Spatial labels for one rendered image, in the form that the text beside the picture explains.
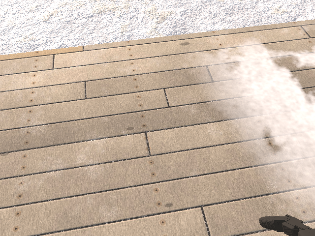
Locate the right robot hand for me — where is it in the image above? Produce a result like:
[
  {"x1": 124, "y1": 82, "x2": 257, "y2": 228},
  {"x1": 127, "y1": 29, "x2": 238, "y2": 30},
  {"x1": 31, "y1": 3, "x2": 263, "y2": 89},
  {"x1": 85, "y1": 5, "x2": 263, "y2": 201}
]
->
[{"x1": 259, "y1": 214, "x2": 315, "y2": 236}]

